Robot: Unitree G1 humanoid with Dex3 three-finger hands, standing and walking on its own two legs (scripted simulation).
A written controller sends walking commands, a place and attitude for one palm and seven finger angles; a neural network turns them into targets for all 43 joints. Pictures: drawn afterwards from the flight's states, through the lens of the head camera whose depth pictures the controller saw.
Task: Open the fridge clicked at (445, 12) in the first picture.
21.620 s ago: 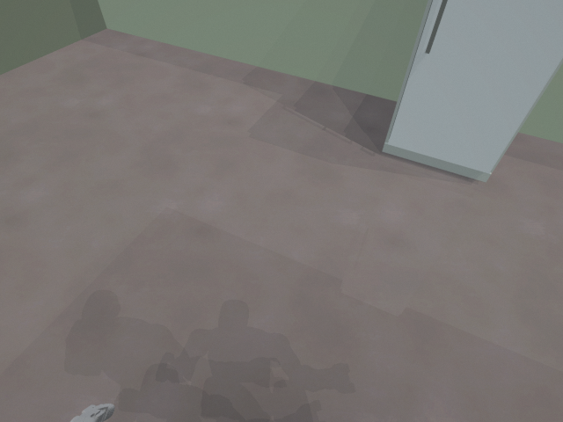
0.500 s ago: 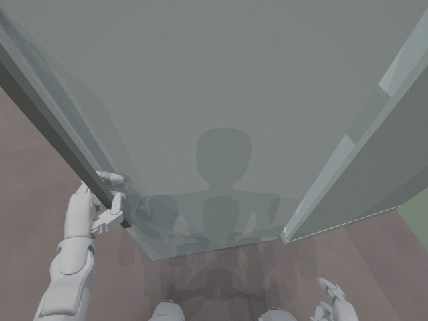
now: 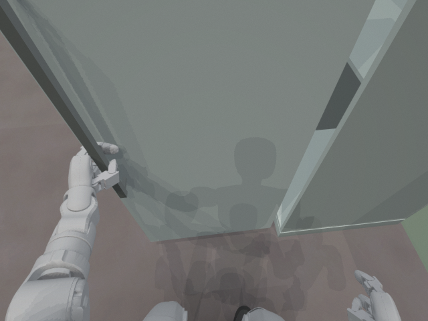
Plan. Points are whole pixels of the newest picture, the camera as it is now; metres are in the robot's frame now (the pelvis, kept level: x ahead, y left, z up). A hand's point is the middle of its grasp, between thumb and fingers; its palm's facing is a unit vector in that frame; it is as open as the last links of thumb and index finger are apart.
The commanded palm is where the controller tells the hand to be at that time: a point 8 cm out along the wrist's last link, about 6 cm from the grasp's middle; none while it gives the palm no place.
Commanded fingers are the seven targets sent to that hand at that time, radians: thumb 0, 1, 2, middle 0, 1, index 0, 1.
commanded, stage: stop walking and hold the door back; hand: left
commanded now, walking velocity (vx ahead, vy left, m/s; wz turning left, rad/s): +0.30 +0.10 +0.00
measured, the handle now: (85, 128) +0.43 +0.26 +0.10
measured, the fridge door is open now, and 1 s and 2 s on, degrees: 91 82 79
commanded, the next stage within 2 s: loosen the grip on the handle in 0.68 s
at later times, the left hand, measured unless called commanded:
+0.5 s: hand (112, 157) +0.42 +0.24 +0.01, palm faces +0.25 -0.94 -0.23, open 5.4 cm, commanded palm +0.43 +0.31 +0.00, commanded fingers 0.00 0.90 0.90 -0.45 -1.40 -0.45 -1.40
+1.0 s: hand (111, 141) +0.47 +0.25 +0.01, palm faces +0.22 -0.96 -0.16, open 7.3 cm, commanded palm +0.40 +0.30 +0.02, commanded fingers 0.00 -0.55 0.20 -0.42 -1.37 -0.42 -1.37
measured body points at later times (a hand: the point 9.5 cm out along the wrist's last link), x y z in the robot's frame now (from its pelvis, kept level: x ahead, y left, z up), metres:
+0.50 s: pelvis -0.02 +0.00 -0.02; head +0.05 -0.02 +0.43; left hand +0.40 +0.28 +0.03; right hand -0.04 -0.24 -0.17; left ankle -0.06 +0.16 -0.71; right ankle +0.02 -0.09 -0.74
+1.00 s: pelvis +0.02 +0.05 -0.01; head +0.07 +0.07 +0.43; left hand +0.45 +0.30 +0.03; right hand +0.07 -0.24 -0.10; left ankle +0.04 +0.17 -0.74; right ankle +0.02 -0.08 -0.74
